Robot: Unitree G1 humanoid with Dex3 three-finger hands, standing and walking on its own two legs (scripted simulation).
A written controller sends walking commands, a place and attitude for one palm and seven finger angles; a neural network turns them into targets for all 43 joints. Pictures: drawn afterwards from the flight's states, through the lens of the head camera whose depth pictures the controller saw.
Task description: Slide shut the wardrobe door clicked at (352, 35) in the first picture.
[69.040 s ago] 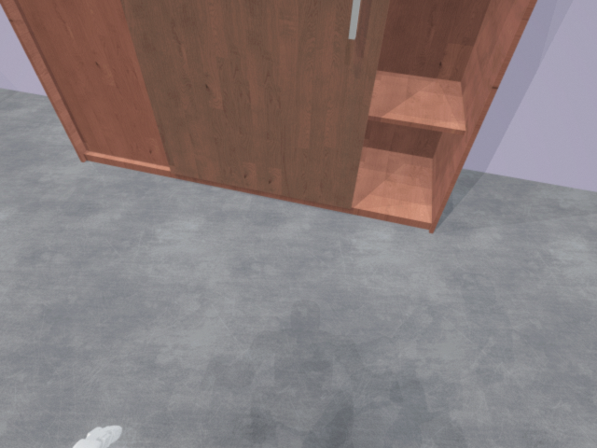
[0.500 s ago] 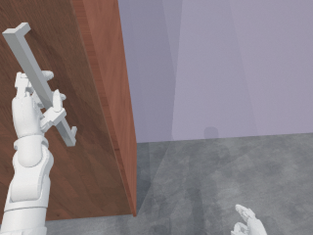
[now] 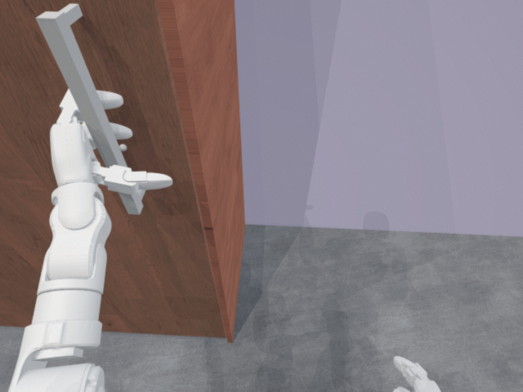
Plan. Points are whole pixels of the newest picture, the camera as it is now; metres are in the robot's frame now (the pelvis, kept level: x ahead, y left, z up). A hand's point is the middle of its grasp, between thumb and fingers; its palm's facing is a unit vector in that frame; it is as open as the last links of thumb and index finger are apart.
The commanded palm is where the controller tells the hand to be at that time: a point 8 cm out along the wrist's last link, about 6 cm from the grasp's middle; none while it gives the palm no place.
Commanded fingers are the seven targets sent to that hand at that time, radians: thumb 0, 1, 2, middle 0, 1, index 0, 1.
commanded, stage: loosen the grip on the handle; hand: left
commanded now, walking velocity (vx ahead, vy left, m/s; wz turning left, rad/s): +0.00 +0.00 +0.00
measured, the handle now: (109, 129) +0.40 +0.26 +0.21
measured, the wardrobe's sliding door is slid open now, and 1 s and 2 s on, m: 0.00 0.00 0.00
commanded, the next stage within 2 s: slip the hand off the handle in 0.14 s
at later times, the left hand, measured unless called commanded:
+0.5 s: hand (108, 150) +0.36 +0.24 +0.20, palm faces +0.42 -0.90 -0.12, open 14.7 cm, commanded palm +0.33 +0.30 +0.20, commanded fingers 0.00 -0.55 0.20 -0.25 -1.15 -0.25 -1.15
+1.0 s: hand (68, 155) +0.35 +0.29 +0.21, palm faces +0.39 -0.91 -0.13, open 14.7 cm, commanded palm +0.29 +0.33 +0.20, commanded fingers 0.00 -0.55 0.20 -0.25 -1.15 -0.25 -1.15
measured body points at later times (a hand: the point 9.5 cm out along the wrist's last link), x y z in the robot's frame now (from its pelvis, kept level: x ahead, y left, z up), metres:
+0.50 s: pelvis +0.01 +0.00 +0.00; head +0.00 -0.01 +0.45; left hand +0.33 +0.29 +0.21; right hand +0.18 -0.24 -0.10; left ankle +0.00 +0.10 -0.74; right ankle +0.03 -0.05 -0.74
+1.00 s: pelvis +0.00 +0.03 +0.00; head +0.00 +0.01 +0.45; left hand +0.32 +0.34 +0.21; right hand +0.13 -0.23 -0.11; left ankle +0.00 +0.10 -0.74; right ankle +0.03 -0.05 -0.74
